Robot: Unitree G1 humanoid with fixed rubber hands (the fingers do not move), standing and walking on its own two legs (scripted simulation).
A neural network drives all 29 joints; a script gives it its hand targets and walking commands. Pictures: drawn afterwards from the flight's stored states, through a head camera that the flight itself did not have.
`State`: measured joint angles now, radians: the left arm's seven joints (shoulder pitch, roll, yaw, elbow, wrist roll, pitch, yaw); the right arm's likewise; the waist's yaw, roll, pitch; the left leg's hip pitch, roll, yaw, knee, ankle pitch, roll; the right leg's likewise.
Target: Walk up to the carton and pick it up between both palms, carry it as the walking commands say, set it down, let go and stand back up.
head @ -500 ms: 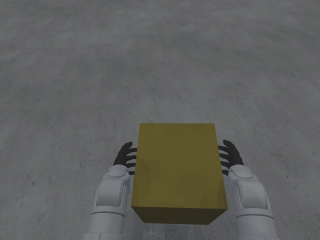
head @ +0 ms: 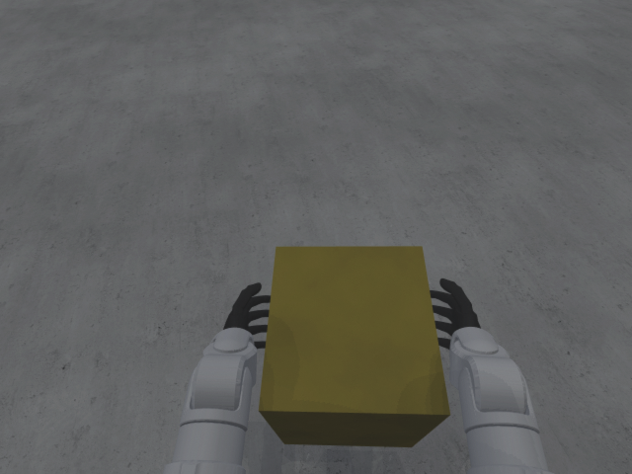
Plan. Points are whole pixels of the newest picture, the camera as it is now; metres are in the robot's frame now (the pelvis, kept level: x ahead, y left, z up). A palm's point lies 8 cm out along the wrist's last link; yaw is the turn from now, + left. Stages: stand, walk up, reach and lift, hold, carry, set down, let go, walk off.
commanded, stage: carry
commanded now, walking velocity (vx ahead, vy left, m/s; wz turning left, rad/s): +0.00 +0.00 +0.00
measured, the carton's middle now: (347, 353) +0.29 +0.00 -0.06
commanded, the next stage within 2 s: none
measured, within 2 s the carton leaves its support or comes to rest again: neither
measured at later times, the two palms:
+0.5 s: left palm (240, 338) +0.27 +0.14 +0.02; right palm (466, 335) +0.28 -0.15 +0.02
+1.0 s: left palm (241, 338) +0.27 +0.14 +0.02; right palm (464, 334) +0.28 -0.15 +0.02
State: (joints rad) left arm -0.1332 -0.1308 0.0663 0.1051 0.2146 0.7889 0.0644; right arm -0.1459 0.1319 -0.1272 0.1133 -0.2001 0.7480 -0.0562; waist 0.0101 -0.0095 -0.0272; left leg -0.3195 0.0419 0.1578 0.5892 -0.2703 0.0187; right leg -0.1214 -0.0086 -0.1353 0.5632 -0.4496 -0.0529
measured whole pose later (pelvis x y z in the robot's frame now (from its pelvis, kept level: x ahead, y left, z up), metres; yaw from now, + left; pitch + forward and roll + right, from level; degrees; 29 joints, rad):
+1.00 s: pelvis +0.00 +0.00 +0.00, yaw +0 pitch +1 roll +1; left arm -0.14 -0.13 0.07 0.10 0.22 0.78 0.06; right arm -0.15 0.13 -0.12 0.11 -0.20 0.74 -0.06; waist 0.01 -0.02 -0.01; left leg -0.32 0.04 0.16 0.59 -0.27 0.01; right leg -0.13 -0.01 -0.14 0.56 -0.45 -0.06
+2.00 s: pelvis +0.06 +0.00 -0.01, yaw +0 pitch +1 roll +2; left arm -0.09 -0.13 0.05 0.07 0.20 0.84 0.08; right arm -0.15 0.13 -0.11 0.11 -0.17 0.80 -0.07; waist -0.01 -0.05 -0.05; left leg -0.25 0.02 0.17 0.61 -0.38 0.02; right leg -0.14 -0.05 -0.13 0.77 -0.46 -0.02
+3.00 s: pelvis +0.49 +0.05 +0.01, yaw +2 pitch +2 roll -1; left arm -0.10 -0.13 0.05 0.02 0.19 0.80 0.06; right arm -0.10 0.13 -0.09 0.00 -0.19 0.80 -0.09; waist -0.01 0.04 -0.04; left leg -0.26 0.02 0.13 0.56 -0.33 0.05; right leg -0.31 -0.01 -0.17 0.54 -0.26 -0.06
